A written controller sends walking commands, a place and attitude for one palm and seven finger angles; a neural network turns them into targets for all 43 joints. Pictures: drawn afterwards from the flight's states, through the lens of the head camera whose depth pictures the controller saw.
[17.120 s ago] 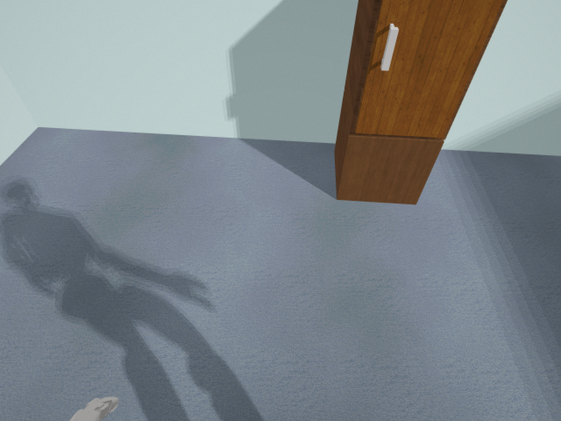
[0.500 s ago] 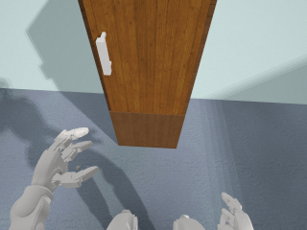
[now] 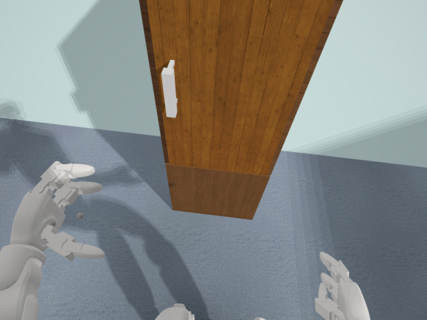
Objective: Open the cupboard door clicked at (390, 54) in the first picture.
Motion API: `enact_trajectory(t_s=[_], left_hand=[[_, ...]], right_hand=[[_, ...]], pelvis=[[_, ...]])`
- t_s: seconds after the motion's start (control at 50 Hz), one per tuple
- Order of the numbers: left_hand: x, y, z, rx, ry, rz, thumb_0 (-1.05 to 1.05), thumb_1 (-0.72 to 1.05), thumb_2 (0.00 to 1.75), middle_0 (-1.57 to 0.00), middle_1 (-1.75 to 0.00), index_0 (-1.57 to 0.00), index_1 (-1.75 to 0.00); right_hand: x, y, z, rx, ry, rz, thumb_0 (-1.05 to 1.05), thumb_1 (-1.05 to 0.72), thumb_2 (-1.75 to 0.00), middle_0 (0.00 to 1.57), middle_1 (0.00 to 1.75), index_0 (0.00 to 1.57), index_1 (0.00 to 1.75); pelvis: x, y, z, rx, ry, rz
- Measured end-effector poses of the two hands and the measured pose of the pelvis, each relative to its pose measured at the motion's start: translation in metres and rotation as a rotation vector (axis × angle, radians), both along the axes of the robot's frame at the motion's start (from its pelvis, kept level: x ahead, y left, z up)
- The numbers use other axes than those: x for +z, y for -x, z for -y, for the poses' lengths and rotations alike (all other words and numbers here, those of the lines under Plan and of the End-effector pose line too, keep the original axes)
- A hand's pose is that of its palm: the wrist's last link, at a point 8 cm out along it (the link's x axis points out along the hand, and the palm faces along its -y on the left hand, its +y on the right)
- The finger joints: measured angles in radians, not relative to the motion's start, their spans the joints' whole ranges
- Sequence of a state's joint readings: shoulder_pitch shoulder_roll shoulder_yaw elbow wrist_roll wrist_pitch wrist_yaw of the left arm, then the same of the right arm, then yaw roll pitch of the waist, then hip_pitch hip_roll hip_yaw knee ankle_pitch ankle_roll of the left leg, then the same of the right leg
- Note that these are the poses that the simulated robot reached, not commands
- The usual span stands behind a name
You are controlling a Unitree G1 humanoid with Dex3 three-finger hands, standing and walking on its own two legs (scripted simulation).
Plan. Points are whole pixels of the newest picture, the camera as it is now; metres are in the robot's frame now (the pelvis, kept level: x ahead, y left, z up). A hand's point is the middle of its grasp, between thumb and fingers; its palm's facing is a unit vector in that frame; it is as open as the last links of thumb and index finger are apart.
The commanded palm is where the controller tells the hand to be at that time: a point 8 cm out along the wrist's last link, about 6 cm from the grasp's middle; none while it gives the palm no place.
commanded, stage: raise the hand with hooked fingers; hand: left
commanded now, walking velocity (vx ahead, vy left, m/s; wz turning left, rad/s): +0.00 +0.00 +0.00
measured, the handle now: (171, 89) +0.62 +0.15 +0.06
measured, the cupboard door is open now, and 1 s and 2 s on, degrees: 0 0 0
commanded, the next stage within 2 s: move the hooked fingers beside the handle in 0.82 s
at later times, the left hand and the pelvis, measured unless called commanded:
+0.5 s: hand (74, 195) +0.29 +0.26 +0.08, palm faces -0.08 -1.00 -0.04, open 14.0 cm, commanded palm +0.26 +0.31 +0.09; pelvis +0.00 -0.01 +0.01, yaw -1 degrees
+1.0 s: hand (82, 195) +0.29 +0.24 +0.09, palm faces -0.04 -1.00 -0.04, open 14.0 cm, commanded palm +0.28 +0.29 +0.08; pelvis +0.00 -0.02 +0.01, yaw +0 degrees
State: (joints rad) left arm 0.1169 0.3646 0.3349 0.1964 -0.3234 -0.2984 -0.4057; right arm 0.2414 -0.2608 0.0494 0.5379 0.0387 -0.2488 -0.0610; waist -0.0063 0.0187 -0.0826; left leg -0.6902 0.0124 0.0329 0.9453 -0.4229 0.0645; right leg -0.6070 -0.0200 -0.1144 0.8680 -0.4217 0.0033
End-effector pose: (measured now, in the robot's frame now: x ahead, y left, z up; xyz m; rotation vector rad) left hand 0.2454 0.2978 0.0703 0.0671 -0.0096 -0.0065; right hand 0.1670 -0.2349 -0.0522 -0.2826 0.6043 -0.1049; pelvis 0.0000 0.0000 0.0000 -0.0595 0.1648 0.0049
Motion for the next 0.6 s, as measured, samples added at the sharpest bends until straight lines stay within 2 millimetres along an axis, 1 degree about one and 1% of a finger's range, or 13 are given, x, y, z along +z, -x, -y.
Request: enact_trajectory(t_s=[0.06, 0.12, 0.2, 0.26, 0.36, 0.4, 0.48, 0.54, 0.6], left_hand=[[-0.003, -0.005, -0.007, -0.011, 0.005, -0.047, 0.00, -0.43, 0.33, -0.29, -1.16, -0.29, -1.15], [-0.004, -0.009, -0.010, -0.028, 0.010, -0.077, -0.01, -0.46, 0.32, -0.30, -1.18, -0.30, -1.17], [0.009, -0.014, -0.014, -0.031, -0.001, -0.036, -0.01, -0.48, 0.31, -0.30, -1.19, -0.30, -1.18], [0.020, -0.020, -0.022, -0.019, -0.004, 0.002, -0.01, -0.49, 0.30, -0.30, -1.20, -0.30, -1.19], [0.023, -0.030, -0.031, -0.015, 0.017, -0.028, -0.01, -0.49, 0.30, -0.30, -1.20, -0.30, -1.19], [0.022, -0.032, -0.030, -0.029, 0.023, -0.048, -0.01, -0.50, 0.30, -0.30, -1.20, -0.30, -1.19], [0.017, -0.031, -0.019, -0.063, 0.029, -0.061, -0.01, -0.50, 0.30, -0.30, -1.20, -0.30, -1.19], [0.014, -0.030, -0.012, -0.064, 0.029, -0.051, -0.01, -0.50, 0.30, -0.30, -1.20, -0.30, -1.19], [0.014, -0.029, -0.009, -0.045, 0.024, -0.035, -0.01, -0.50, 0.30, -0.30, -1.20, -0.30, -1.20]], right_hand=[[-0.002, -0.003, -0.004, 0.012, -0.010, -0.015, 0.01, -0.90, -0.90, 0.20, 0.30, 0.20, 0.30], [-0.004, -0.002, -0.006, 0.013, -0.011, -0.034, 0.01, -0.90, -0.90, 0.20, 0.30, 0.20, 0.30], [-0.005, 0.006, -0.004, 0.005, -0.007, -0.061, 0.01, -0.90, -0.90, 0.20, 0.30, 0.20, 0.30], [-0.007, 0.014, 0.001, -0.005, -0.003, -0.085, 0.01, -0.90, -0.90, 0.20, 0.30, 0.20, 0.30], [-0.009, 0.028, 0.012, -0.037, 0.005, -0.122, 0.01, -0.90, -0.90, 0.20, 0.30, 0.20, 0.30], [-0.008, 0.033, 0.016, -0.049, 0.008, -0.129, 0.01, -0.90, -0.90, 0.20, 0.30, 0.20, 0.30], [-0.006, 0.041, 0.025, -0.065, 0.015, -0.132, 0.01, -0.90, -0.90, 0.20, 0.30, 0.20, 0.30], [-0.005, 0.044, 0.030, -0.068, 0.023, -0.132, 0.01, -0.90, -0.90, 0.20, 0.30, 0.20, 0.30], [-0.004, 0.045, 0.032, -0.069, 0.023, -0.130, 0.01, -0.90, -0.90, 0.20, 0.30, 0.20, 0.30]], pelvis=[[0.002, -0.001, -0.001, 0.002, 0.000, 0.002], [0.004, -0.002, -0.001, 0.003, 0.001, 0.005], [0.006, -0.003, 0.000, 0.000, -0.001, 0.013], [0.008, -0.002, 0.001, 0.000, -0.003, 0.019], [0.010, 0.000, 0.005, -0.002, -0.008, 0.023], [0.011, 0.000, 0.006, -0.005, -0.010, 0.022], [0.012, 0.001, 0.008, -0.012, -0.013, 0.022], [0.012, 0.002, 0.010, -0.015, -0.015, 0.024], [0.012, 0.003, 0.012, -0.015, -0.018, 0.027]])
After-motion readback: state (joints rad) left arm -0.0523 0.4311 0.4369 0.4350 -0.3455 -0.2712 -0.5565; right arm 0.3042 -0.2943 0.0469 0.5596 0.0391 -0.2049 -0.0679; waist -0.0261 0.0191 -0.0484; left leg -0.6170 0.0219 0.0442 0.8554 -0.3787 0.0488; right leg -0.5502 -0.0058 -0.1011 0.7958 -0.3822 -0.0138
